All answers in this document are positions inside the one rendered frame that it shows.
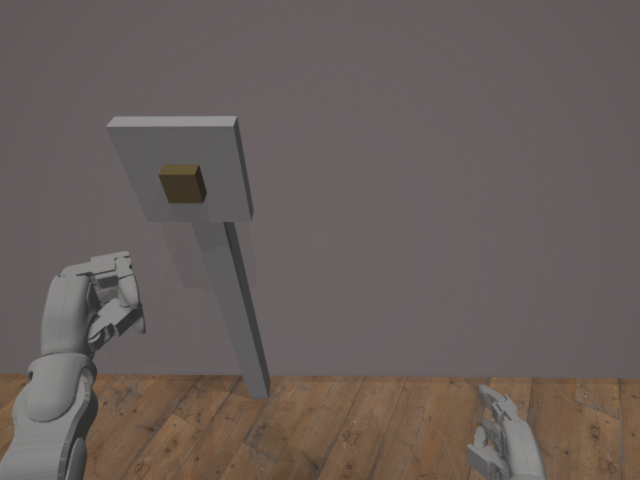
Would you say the right robot hand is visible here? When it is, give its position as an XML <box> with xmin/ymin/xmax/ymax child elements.
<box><xmin>467</xmin><ymin>384</ymin><xmax>547</xmax><ymax>480</ymax></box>

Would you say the left robot hand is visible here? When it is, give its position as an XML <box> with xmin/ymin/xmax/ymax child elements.
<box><xmin>40</xmin><ymin>251</ymin><xmax>146</xmax><ymax>360</ymax></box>

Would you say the robot left forearm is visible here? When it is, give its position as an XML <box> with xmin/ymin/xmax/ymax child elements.
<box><xmin>0</xmin><ymin>352</ymin><xmax>98</xmax><ymax>480</ymax></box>

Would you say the panel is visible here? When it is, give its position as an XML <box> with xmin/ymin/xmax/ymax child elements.
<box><xmin>106</xmin><ymin>116</ymin><xmax>271</xmax><ymax>399</ymax></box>

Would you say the button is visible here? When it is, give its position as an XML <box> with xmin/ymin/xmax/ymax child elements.
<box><xmin>159</xmin><ymin>165</ymin><xmax>207</xmax><ymax>203</ymax></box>

